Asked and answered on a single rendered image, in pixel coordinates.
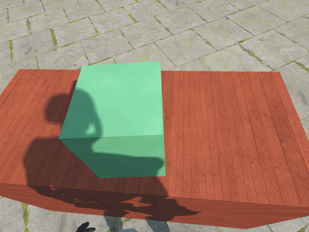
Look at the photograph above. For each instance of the left robot hand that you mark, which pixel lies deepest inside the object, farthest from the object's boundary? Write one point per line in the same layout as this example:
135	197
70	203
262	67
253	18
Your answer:
83	227

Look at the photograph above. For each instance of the carton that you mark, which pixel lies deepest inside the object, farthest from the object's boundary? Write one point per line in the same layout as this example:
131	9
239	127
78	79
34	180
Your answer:
114	123

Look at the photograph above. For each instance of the pedestal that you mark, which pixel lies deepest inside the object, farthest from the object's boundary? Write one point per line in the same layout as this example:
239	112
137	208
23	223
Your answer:
236	153

